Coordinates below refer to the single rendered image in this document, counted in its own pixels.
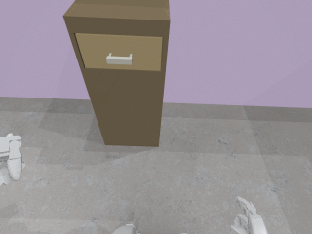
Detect drawer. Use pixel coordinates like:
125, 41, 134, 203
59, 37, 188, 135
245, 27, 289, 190
75, 33, 163, 71

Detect handle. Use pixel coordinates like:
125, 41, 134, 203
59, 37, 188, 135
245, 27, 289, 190
106, 53, 133, 65

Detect robot left hand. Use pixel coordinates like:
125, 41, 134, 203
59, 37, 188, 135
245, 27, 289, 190
0, 133, 25, 185

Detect cabinet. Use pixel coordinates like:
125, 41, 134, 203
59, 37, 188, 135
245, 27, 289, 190
63, 0, 171, 147

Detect robot right hand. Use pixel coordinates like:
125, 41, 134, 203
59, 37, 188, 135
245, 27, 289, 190
230, 196, 268, 234

